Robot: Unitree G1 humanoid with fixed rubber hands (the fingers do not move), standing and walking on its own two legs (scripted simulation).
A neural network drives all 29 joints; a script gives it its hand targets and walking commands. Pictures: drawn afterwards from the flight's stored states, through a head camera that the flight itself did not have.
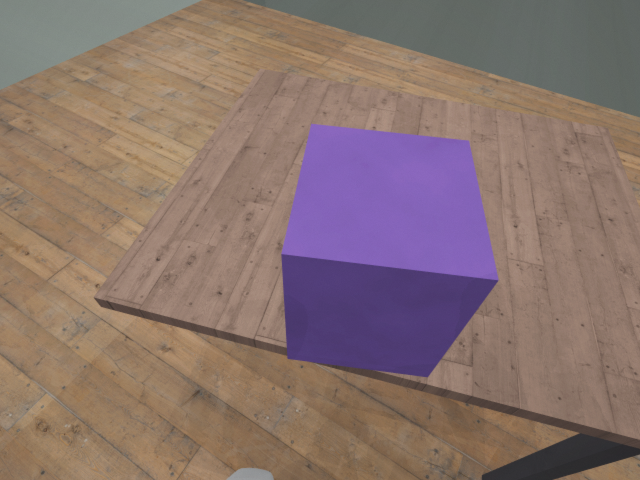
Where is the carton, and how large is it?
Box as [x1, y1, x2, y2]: [281, 124, 498, 376]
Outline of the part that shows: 311,124 281,253 287,358 427,376 498,280 469,143 467,140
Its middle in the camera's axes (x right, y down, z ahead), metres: +0.07 +0.03 +0.52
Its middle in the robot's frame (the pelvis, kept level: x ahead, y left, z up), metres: +0.37 -0.05 +0.06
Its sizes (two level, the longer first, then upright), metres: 0.210 0.200 0.250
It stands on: a table, 0.70 m high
